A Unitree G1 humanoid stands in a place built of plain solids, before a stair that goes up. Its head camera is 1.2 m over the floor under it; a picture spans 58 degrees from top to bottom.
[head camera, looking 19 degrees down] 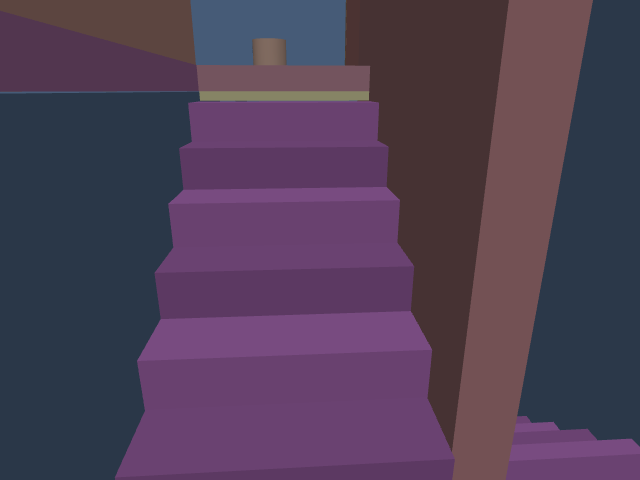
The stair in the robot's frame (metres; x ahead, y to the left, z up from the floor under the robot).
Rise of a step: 0.19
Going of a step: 0.28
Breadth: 0.97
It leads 4 degrees to the left of straight ahead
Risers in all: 7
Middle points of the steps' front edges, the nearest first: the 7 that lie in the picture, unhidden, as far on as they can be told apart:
0.95 0.09 0.19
1.22 0.11 0.38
1.49 0.12 0.57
1.76 0.14 0.76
2.03 0.16 0.95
2.30 0.18 1.15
2.60 0.20 1.34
